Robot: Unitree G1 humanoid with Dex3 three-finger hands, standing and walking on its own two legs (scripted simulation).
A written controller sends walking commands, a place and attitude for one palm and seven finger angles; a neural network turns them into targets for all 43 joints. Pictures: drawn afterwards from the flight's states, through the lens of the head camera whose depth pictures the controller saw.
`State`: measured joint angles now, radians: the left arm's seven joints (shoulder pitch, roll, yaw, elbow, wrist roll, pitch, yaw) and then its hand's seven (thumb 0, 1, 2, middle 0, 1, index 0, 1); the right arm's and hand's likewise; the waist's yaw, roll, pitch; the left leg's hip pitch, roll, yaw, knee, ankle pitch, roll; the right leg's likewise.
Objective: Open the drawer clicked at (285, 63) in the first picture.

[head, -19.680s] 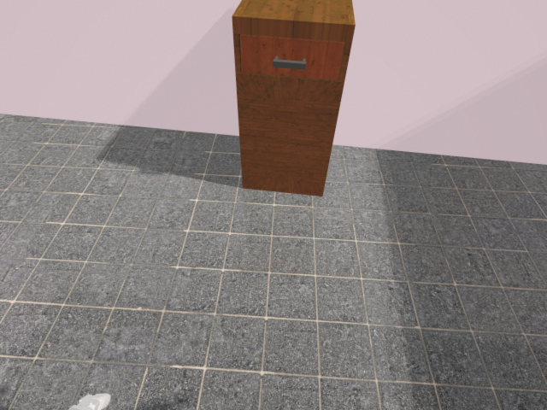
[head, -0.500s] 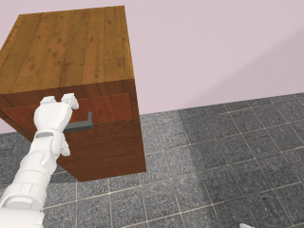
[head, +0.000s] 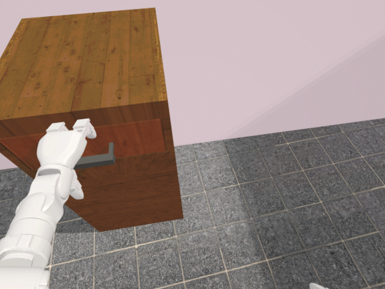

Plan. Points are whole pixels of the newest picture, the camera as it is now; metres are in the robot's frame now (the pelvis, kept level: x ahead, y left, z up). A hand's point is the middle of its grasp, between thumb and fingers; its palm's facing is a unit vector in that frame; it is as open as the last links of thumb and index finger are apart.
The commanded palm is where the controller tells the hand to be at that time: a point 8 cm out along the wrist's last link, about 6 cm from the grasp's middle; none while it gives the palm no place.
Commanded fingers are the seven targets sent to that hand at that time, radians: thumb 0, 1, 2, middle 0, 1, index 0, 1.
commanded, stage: move the hooked fingers above the handle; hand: left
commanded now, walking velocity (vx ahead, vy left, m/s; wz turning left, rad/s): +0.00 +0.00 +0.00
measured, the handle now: (90, 155) +0.43 +0.29 -0.04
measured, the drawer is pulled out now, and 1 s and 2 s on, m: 0.00 0.00 0.00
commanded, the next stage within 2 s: lower the fingers behind the handle in 0.06 s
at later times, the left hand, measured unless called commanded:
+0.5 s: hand (77, 167) +0.37 +0.29 +0.00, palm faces -0.07 -0.04 -1.00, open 13.8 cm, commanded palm +0.36 +0.29 +0.06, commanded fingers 0.00 -0.50 0.30 -0.30 -1.20 -0.30 -1.20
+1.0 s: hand (81, 171) +0.38 +0.29 -0.02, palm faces -0.08 +0.00 -1.00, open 13.8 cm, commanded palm +0.36 +0.29 +0.02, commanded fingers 0.00 -0.50 0.30 -0.30 -1.20 -0.30 -1.20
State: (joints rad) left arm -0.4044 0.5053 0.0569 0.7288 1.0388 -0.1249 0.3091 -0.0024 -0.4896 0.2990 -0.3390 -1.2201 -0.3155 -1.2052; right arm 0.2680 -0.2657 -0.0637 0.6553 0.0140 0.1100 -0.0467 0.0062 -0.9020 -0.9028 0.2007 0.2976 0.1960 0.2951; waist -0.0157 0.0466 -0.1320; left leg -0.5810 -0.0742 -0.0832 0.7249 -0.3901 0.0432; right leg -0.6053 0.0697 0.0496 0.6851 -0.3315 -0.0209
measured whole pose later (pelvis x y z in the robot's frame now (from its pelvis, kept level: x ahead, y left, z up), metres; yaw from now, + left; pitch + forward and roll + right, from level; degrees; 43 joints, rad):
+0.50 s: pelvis +0.00 +0.01 +0.00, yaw +0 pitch +15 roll -1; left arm -0.40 0.47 0.02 0.75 1.06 -0.07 0.32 0.00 -0.49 0.30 -0.32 -1.21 -0.32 -1.21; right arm 0.27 -0.25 -0.05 0.64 0.01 0.11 -0.04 0.01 -0.90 -0.90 0.20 0.30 0.20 0.30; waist -0.01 0.04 -0.13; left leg -0.59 -0.08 -0.08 0.74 -0.39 0.05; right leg -0.62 0.06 0.05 0.70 -0.34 -0.01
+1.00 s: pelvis -0.01 +0.00 -0.01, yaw +0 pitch +18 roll -1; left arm -0.48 0.48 0.02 0.90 1.07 -0.05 0.39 0.00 -0.49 0.30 -0.32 -1.22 -0.31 -1.24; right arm 0.27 -0.25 -0.04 0.66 0.01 0.13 -0.03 0.01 -0.90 -0.90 0.20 0.30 0.20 0.30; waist -0.03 0.04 -0.16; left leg -0.71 -0.07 -0.07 0.83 -0.42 0.04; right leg -0.74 0.08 0.05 0.79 -0.36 -0.02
